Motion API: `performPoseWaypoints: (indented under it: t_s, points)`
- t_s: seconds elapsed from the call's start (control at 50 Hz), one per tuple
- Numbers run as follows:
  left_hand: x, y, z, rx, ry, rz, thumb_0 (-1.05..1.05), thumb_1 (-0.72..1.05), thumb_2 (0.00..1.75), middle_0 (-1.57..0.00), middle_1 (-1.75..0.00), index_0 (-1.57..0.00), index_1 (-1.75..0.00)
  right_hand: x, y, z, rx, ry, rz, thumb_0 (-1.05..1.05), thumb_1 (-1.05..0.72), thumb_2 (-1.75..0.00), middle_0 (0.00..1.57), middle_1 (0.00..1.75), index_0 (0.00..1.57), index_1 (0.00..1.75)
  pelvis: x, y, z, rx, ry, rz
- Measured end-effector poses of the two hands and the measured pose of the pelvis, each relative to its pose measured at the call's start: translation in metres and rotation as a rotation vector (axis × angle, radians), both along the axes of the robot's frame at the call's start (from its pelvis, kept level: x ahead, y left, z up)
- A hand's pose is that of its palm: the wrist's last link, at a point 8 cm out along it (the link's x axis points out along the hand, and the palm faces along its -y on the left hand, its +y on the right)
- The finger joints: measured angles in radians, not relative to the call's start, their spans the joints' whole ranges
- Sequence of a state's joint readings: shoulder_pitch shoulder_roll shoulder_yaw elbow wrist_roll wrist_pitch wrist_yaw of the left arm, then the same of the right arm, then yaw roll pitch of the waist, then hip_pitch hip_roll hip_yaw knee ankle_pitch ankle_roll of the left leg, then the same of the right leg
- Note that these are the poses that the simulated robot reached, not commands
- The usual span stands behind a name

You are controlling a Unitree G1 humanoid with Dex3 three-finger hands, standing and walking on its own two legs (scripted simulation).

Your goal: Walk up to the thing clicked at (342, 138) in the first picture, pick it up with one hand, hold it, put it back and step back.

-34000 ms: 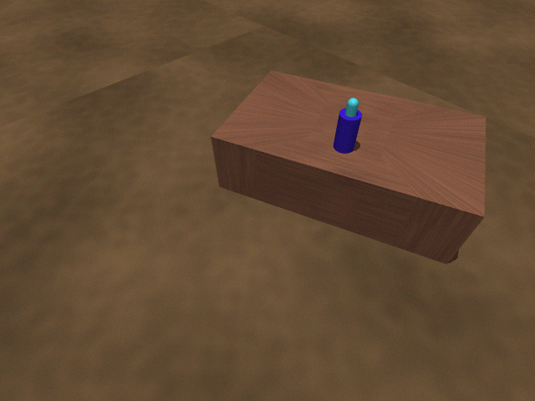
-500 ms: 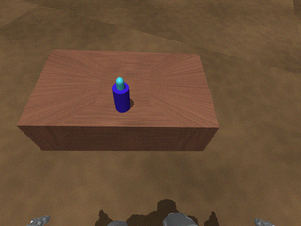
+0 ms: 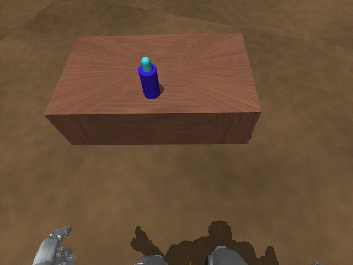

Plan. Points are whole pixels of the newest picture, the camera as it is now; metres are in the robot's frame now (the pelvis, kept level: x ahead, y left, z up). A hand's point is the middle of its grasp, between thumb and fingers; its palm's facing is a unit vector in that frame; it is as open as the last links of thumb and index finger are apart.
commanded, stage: step back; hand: left
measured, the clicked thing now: (148, 77) +0.93 +0.19 -0.31
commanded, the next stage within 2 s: stand in 1.58 s
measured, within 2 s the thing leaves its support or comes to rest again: neither
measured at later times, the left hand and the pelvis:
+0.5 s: hand out of the picture -0.10 +0.25 -0.12, palm faces -0.04 -0.89 -0.46, open 7.4 cm; pelvis -0.16 -0.02 +0.01, yaw -4 degrees
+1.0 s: hand out of the picture -0.15 +0.25 -0.14, palm faces +0.03 -0.92 -0.39, open 7.4 cm; pelvis -0.19 -0.02 +0.00, yaw +1 degrees
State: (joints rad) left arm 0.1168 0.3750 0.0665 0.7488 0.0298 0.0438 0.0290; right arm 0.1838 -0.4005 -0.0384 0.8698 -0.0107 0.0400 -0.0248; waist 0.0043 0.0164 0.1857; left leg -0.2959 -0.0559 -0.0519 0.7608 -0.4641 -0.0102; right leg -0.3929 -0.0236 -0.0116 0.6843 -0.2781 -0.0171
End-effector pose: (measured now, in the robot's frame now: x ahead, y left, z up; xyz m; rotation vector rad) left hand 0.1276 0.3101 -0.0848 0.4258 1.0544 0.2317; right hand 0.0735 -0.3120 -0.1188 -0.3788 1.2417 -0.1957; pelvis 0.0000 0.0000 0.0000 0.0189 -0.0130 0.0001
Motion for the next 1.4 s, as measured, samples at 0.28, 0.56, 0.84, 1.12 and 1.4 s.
performPoseWaypoints:
  t_s: [0.28, 0.56, 0.84, 1.12, 1.4]
  points:
    - [-0.115, -0.012, -0.016, -0.066, 0.079, 0.027, 0.01, 0.90, 0.90, -0.21, -0.30, -0.21, -0.30, -0.056, -0.004, 0.030, -0.017, -0.119, 0.029, 0.00, -0.90, -0.90, 0.21, 0.30, 0.20, 0.30, -0.090, -0.009, 0.008, -0.029, -0.010, -0.039]
    - [-0.249, -0.013, 0.012, 0.043, 0.152, 0.069, 0.01, 0.90, 0.90, -0.21, -0.30, -0.21, -0.30, -0.155, -0.020, 0.006, 0.066, -0.092, -0.026, 0.00, -0.91, -0.90, 0.20, 0.30, 0.20, 0.30, -0.174, -0.022, 0.010, 0.011, -0.021, -0.047]
    - [-0.282, 0.014, -0.007, -0.034, 0.111, 0.105, 0.01, 0.90, 0.90, -0.21, -0.30, -0.20, -0.30, -0.231, 0.006, 0.012, 0.044, -0.002, -0.010, 0.00, -0.90, -0.90, 0.20, 0.30, 0.20, 0.30, -0.202, -0.004, 0.008, 0.004, -0.039, 0.022]
    - [-0.277, -0.019, -0.007, -0.075, 0.113, 0.125, 0.01, 0.90, 0.90, -0.21, -0.30, -0.21, -0.30, -0.175, -0.006, 0.010, 0.042, -0.043, 0.027, 0.00, -0.91, -0.90, 0.20, 0.30, 0.20, 0.30, -0.182, -0.011, 0.012, -0.013, -0.027, 0.023]
    - [-0.213, 0.017, -0.019, -0.087, 0.094, 0.100, 0.01, 0.90, 0.90, -0.21, -0.30, -0.20, -0.30, -0.131, 0.037, 0.016, 0.041, -0.063, 0.024, 0.00, -0.90, -0.90, 0.20, 0.30, 0.20, 0.30, -0.152, 0.015, 0.010, -0.026, -0.020, 0.013]
